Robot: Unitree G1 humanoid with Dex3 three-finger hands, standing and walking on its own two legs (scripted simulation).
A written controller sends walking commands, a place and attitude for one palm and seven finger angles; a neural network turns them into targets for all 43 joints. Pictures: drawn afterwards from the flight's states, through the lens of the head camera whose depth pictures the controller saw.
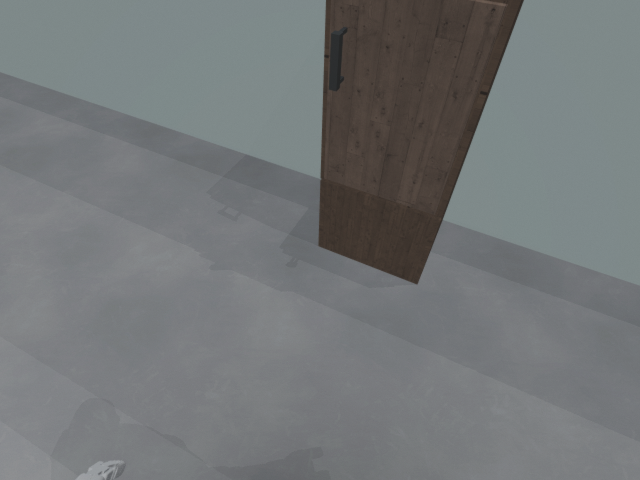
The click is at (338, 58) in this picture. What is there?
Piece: cupboard door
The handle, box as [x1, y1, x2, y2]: [329, 27, 346, 90]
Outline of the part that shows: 346,27 343,27 340,30 331,33 329,89 336,90 343,80 343,77 340,75 342,35 346,32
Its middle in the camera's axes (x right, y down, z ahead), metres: +0.04 -0.46 +0.99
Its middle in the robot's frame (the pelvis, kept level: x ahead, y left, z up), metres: +1.06 +0.01 +0.05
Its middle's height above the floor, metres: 0.82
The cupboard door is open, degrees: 0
